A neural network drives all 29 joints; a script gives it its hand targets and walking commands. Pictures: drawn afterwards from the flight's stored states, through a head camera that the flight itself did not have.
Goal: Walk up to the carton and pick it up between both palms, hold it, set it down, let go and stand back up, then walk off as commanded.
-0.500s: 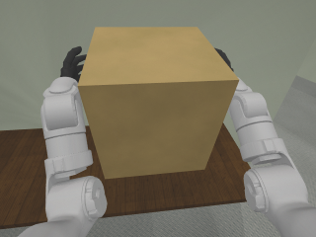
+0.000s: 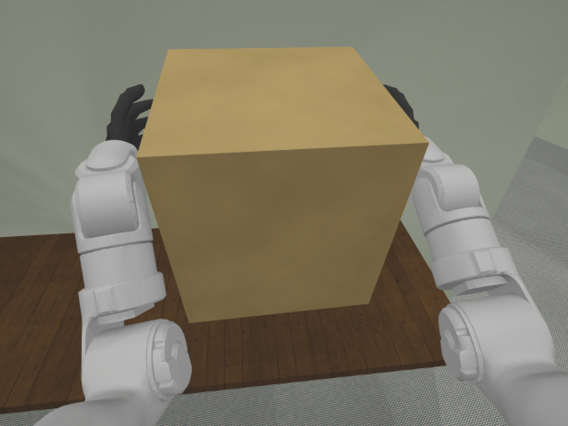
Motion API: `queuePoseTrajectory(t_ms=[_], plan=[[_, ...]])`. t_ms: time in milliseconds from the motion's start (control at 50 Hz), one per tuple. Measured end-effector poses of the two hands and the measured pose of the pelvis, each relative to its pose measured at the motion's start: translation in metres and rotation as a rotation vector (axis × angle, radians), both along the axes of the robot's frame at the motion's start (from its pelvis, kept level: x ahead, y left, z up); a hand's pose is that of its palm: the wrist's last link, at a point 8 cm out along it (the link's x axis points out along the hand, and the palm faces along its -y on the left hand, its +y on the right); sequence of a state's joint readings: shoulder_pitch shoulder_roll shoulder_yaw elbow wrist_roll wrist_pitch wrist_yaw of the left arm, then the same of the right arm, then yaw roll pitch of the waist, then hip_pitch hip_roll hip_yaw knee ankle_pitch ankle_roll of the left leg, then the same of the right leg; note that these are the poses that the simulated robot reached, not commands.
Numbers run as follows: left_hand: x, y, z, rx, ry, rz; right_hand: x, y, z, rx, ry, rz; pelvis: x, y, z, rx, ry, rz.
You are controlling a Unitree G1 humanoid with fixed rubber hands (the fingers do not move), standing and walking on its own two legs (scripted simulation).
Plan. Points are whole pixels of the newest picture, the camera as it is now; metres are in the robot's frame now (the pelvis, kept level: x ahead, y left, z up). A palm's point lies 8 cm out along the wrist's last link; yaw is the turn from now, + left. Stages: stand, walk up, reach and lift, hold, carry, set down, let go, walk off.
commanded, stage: hold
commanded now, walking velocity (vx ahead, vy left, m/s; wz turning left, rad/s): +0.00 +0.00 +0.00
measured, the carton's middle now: (272, 181) +0.36 +0.00 +0.22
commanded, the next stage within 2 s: none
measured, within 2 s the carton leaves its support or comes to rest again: neither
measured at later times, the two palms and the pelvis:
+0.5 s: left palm (127, 148) +0.36 +0.17 +0.28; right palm (401, 144) +0.36 -0.17 +0.27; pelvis +0.00 +0.00 +0.00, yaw +0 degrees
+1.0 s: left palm (125, 150) +0.36 +0.17 +0.28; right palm (399, 146) +0.36 -0.17 +0.27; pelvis +0.00 +0.00 +0.00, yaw +0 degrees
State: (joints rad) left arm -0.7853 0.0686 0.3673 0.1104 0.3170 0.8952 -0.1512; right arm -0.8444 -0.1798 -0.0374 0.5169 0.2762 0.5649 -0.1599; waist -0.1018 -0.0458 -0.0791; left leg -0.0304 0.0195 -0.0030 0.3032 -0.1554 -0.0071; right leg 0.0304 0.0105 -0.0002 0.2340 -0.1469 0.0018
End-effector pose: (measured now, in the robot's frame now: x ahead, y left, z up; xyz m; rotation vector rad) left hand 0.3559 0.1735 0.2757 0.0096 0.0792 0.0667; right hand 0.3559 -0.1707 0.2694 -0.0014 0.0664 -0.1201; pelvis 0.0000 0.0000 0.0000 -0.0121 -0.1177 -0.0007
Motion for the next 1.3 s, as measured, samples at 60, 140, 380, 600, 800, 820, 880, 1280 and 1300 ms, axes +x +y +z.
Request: queuePoseTrajectory(t_ms=[60, 140, 380, 600, 800, 820, 880, 1280, 1300], plan=[[-0.0013, 0.0008, -0.0015, -0.001, 0.005, 0.002, -0.0005, 0.0007, -0.0004, 0.000, 0.005, 0.002, -0.0003, -0.0001, 0.0000, 0.000, -0.002, 0.001], [-0.0030, 0.0022, -0.0025, -0.004, 0.007, 0.003, -0.0016, 0.0021, -0.0019, 0.003, 0.008, 0.004, -0.0013, 0.0000, -0.0001, 0.000, -0.003, 0.002], [0.0014, 0.0016, 0.0019, 0.006, 0.009, -0.010, -0.0016, 0.0015, -0.0004, 0.011, 0.010, -0.009, -0.0042, 0.0026, 0.0002, 0.001, 0.007, 0.002], [0.0026, 0.0024, -0.0007, 0.006, 0.012, -0.002, 0.0024, 0.0022, -0.0004, 0.000, 0.013, -0.001, -0.0018, 0.0024, 0.0003, 0.001, 0.011, -0.002], [-0.0017, 0.0041, -0.0036, 0.006, -0.002, 0.005, 0.0006, 0.0042, -0.0017, -0.005, -0.001, 0.004, -0.0002, -0.0005, 0.0001, -0.001, 0.006, 0.009], [-0.0017, 0.0033, -0.0034, 0.006, -0.001, 0.003, 0.0001, 0.0034, -0.0022, 0.001, 0.000, 0.002, -0.0003, -0.0004, 0.0000, -0.001, 0.004, 0.010], [-0.0003, 0.0011, -0.0037, 0.002, 0.010, -0.002, -0.0003, 0.0012, -0.0050, 0.009, 0.012, -0.003, -0.0010, 0.0002, 0.0000, 0.001, 0.001, 0.006], [0.0010, 0.0015, -0.0004, 0.002, 0.008, -0.006, -0.0004, 0.0016, -0.0010, -0.002, 0.011, -0.006, -0.0019, 0.0015, 0.0003, 0.001, 0.004, 0.002], [0.0009, 0.0012, -0.0011, 0.002, 0.010, -0.006, -0.0006, 0.0012, -0.0015, -0.002, 0.013, -0.006, -0.0021, 0.0014, 0.0003, 0.001, 0.004, 0.003]])
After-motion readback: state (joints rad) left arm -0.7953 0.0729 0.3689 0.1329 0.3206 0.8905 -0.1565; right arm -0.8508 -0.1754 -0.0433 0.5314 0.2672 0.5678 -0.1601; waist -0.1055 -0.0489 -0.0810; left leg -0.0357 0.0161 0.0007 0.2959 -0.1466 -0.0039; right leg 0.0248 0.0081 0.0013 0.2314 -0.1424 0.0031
